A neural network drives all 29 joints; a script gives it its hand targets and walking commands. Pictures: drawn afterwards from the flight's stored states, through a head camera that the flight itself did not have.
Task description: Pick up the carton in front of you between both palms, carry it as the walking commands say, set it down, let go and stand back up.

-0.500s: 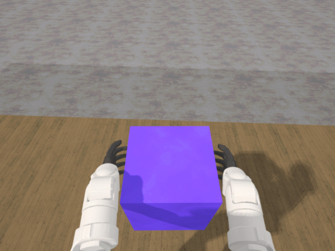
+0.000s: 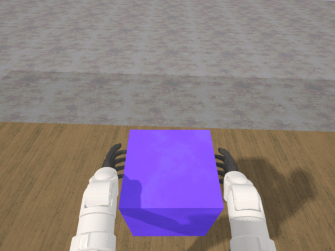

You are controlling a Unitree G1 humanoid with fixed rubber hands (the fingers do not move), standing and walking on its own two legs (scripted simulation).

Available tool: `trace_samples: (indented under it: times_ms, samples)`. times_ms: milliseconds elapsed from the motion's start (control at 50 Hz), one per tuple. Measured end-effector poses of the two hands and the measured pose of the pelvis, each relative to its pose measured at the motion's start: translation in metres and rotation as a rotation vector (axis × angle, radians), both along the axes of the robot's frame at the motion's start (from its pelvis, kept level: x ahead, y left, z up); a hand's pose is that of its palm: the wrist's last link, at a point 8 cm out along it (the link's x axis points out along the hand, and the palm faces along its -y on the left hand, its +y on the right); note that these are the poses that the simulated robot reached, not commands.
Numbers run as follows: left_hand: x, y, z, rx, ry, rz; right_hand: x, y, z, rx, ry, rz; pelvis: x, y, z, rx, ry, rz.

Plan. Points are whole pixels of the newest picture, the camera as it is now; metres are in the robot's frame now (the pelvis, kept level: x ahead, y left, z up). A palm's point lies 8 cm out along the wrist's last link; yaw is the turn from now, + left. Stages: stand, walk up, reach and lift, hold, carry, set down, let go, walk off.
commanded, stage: hold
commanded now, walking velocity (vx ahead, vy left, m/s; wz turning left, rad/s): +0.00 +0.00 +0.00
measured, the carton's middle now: (169, 185) +0.30 +0.00 -0.04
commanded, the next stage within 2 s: carry in 0.84 s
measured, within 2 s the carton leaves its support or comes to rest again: neither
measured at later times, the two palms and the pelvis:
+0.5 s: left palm (107, 174) +0.28 +0.15 +0.05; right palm (232, 177) +0.28 -0.15 +0.05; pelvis -0.01 +0.00 +0.00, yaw +0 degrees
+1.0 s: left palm (105, 166) +0.30 +0.16 +0.06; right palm (226, 167) +0.30 -0.14 +0.06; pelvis +0.01 +0.01 -0.01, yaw +2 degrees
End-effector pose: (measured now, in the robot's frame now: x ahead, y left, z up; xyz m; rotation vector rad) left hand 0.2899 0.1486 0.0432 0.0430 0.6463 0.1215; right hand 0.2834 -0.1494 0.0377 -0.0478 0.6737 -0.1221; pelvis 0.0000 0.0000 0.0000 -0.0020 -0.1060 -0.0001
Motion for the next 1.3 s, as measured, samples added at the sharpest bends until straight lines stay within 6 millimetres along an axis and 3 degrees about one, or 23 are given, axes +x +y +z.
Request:
trace_samples:
  times_ms: [100, 420, 880, 1000, 1140, 1220, 1300]
  samples:
    - [-0.006, 0.001, 0.009, 0.000, -0.016, 0.002, -0.005, 0.001, 0.010, 0.000, -0.016, 0.003, -0.002, 0.000, 0.001, 0.001, -0.017, -0.001]
    - [-0.012, 0.000, 0.009, -0.015, -0.001, 0.021, -0.009, 0.000, 0.009, 0.017, -0.001, -0.003, -0.015, -0.003, -0.002, 0.000, -0.037, 0.002]
    - [-0.005, 0.001, 0.007, -0.009, 0.000, 0.015, -0.001, 0.001, 0.008, 0.004, 0.000, 0.003, -0.002, -0.002, -0.003, -0.003, 0.017, 0.007]
    - [0.010, 0.010, 0.013, -0.031, -0.040, 0.032, 0.016, 0.010, 0.018, 0.012, -0.040, -0.002, 0.014, 0.005, -0.009, -0.007, 0.106, 0.038]
    - [0.042, 0.032, 0.028, -0.053, -0.015, 0.054, 0.051, 0.032, 0.033, 0.031, -0.015, -0.005, 0.056, 0.020, -0.007, -0.013, 0.169, -0.003]
    - [0.073, 0.025, 0.038, -0.072, 0.009, 0.046, 0.074, 0.025, 0.040, 0.043, 0.008, -0.031, 0.086, 0.016, -0.002, -0.033, 0.192, 0.000]
    - [0.107, 0.010, 0.038, -0.087, -0.018, 0.058, 0.107, 0.010, 0.039, 0.072, -0.018, -0.057, 0.125, 0.008, -0.015, -0.037, 0.193, 0.026]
